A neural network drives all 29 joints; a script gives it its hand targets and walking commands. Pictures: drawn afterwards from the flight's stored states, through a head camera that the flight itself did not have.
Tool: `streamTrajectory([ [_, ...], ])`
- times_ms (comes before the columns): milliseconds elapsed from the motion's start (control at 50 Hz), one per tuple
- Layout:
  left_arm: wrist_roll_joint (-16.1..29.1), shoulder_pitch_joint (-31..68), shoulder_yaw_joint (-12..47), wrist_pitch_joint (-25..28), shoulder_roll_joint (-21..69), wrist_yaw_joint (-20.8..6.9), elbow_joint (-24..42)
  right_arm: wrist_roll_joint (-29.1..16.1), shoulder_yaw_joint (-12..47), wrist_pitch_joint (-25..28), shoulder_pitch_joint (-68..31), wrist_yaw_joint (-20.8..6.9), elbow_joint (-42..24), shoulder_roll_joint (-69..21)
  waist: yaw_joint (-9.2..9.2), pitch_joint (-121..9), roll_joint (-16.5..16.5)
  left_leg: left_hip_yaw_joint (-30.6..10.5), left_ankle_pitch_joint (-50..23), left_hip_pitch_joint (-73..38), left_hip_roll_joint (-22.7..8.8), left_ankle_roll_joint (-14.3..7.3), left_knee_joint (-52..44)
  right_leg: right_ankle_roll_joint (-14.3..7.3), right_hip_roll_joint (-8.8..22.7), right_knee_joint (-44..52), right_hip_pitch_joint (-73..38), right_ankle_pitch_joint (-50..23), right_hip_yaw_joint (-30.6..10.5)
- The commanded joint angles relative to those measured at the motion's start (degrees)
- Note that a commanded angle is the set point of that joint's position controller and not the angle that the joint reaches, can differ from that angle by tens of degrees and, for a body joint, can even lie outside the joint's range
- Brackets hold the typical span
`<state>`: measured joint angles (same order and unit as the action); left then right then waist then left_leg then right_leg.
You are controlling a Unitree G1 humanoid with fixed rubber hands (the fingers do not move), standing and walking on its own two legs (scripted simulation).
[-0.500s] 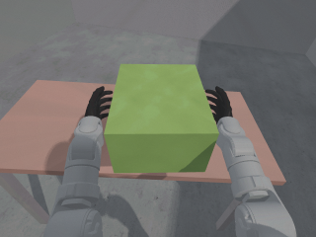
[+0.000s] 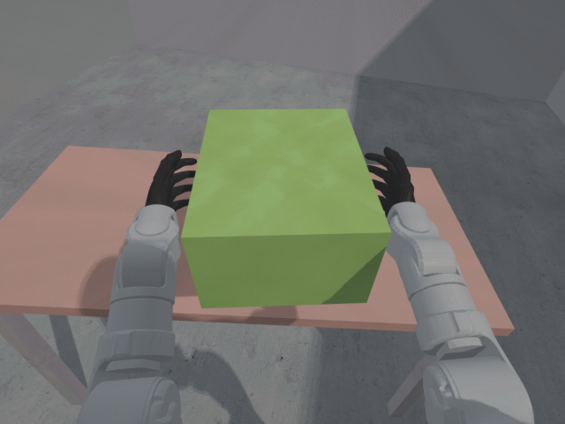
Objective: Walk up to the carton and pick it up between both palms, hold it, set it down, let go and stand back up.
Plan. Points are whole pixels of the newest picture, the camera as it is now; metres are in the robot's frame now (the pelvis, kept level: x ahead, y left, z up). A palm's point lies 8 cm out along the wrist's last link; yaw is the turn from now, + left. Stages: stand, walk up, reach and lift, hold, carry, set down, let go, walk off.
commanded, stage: hold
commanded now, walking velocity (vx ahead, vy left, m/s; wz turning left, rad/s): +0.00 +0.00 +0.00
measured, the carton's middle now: (281, 197) +0.43 -0.02 +0.13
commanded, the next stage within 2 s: none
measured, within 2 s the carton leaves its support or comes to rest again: neither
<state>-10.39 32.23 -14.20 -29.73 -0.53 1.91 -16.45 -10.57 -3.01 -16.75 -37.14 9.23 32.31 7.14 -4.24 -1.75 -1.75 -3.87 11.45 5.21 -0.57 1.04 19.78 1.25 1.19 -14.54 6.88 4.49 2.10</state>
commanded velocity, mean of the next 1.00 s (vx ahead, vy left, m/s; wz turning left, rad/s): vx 0.00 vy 0.00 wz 0.00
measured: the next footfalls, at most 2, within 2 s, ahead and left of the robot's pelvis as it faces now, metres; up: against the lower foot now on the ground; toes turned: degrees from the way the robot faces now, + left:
none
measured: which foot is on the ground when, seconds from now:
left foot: down 0.00-1.00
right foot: down 0.00-1.00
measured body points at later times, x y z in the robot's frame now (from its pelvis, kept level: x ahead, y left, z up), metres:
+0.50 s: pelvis -0.01 +0.00 +0.00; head -0.05 +0.01 +0.45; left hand +0.37 +0.16 +0.18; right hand +0.38 -0.17 +0.19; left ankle +0.00 +0.13 -0.75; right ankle +0.04 -0.13 -0.75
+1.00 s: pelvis -0.01 +0.00 +0.00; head -0.05 +0.01 +0.45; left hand +0.37 +0.16 +0.18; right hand +0.38 -0.17 +0.19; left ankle +0.00 +0.13 -0.75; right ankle +0.04 -0.13 -0.75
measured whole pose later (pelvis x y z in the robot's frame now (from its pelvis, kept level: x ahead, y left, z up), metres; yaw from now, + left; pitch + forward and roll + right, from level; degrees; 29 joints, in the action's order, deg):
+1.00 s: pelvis -0.01 +0.00 +0.00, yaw +0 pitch -5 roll -1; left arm -12.2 32.7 -16.2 -37.1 -0.1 -0.5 -9.9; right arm -11.6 -2.9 -22.3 -38.7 10.0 28.3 6.9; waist -3.7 -1.6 -1.4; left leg -4.0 11.0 4.0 -0.4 1.0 19.6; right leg 1.1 1.1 -15.2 6.0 4.6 1.4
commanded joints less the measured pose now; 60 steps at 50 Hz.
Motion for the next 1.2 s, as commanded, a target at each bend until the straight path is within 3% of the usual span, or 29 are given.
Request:
streamTrajectory([
  [0,8.18,37.35,31.46,2.36,37.81,-8.22,12.90,-6.47,25.64,4.07,-42.04,-5.96,-22.47,-38.78,-0.46,-27.90,3.39,2.20,-21.75,-3.16,4.76,2.97,-0.27,0.53,-5.49,-1.91,-15.64,-14.09,1.18],
  [60,8.40,36.04,32.66,1.03,37.33,-8.10,15.79,-7.82,27.10,2.86,-40.92,-5.42,-24.90,-38.21,-0.57,-26.83,3.83,2.07,-23.16,-3.12,4.78,3.26,0.18,0.31,-5.61,-1.93,-15.78,-14.10,1.02],
  [120,8.51,37.55,32.56,-0.19,37.07,-7.96,17.30,-8.11,26.80,1.36,-41.57,-5.60,-24.97,-38.11,-0.06,-25.58,3.79,2.23,-19.53,-2.07,4.52,2.89,-0.99,-0.06,-5.52,-1.59,-14.11,-9.17,0.96],
  [360,7.18,40.40,28.01,-3.02,35.89,-9.93,13.20,-6.09,23.14,-0.80,-44.54,-5.73,-20.90,-39.83,0.35,-22.71,2.21,3.52,-10.33,1.92,4.69,0.69,-3.87,0.26,-4.37,-0.73,-15.28,-3.03,0.20],
  [540,6.60,39.91,27.04,-3.05,35.06,-10.44,12.22,-5.69,23.03,-0.49,-44.61,-5.47,-20.43,-39.93,-0.04,-23.37,1.71,3.64,-12.24,0.96,4.72,0.84,-3.31,0.22,-4.56,-0.77,-15.92,-4.41,0.76],
  [620,6.92,39.17,27.96,-2.98,35.28,-10.67,13.75,-6.82,24.84,-0.17,-44.93,-4.93,-23.65,-40.06,0.24,-25.39,2.06,3.57,-15.37,0.56,5.11,1.02,-2.25,0.66,-4.62,-1.46,-18.02,-8.46,0.66],
  [720,6.62,40.11,28.02,-3.17,35.17,-10.56,14.18,-6.49,24.22,-0.34,-45.11,-5.31,-22.74,-39.80,0.16,-23.75,2.52,3.47,-12.98,0.52,4.77,1.08,-3.07,0.25,-4.62,-0.81,-15.56,-3.66,0.96],
  [820,7.90,40.74,30.23,-2.99,35.88,-9.71,15.72,-7.13,25.08,-0.22,-45.38,-5.37,-24.90,-39.98,-0.15,-25.64,3.31,3.15,-14.90,-0.60,4.77,1.53,-2.07,0.13,-4.78,-1.12,-15.03,-4.95,0.95],
  [880,6.91,38.41,28.49,-3.67,35.05,-10.02,14.21,-6.87,25.37,-0.80,-44.65,-5.14,-24.50,-39.75,0.87,-24.00,1.50,3.36,-13.47,0.25,4.70,0.62,-2.70,0.18,-4.73,-0.91,-15.51,-4.15,0.84],
  [940,6.61,39.13,27.90,-4.04,35.40,-10.18,13.73,-6.09,23.86,-1.10,-44.45,-5.49,-22.33,-39.71,0.54,-22.17,1.79,3.54,-10.87,1.27,4.34,0.49,-3.74,-0.23,-4.62,-0.45,-14.80,-0.91,0.89],
  [1060,6.78,39.93,29.04,-3.75,35.18,-10.50,15.48,-6.47,24.05,-1.02,-43.21,-5.29,-22.10,-39.54,-0.74,-23.71,2.89,3.39,-15.44,-0.81,4.62,1.53,-2.37,0.17,-4.65,-0.86,-15.93,-5.69,0.97],
  [1180,6.65,38.96,28.81,-3.91,34.80,-10.96,15.69,-6.59,24.46,-0.55,-43.96,-4.90,-24.22,-39.20,-0.43,-24.44,2.64,3.47,-15.52,-0.47,4.83,1.35,-2.39,0.46,-4.59,-1.13,-16.75,-6.61,1.09],
])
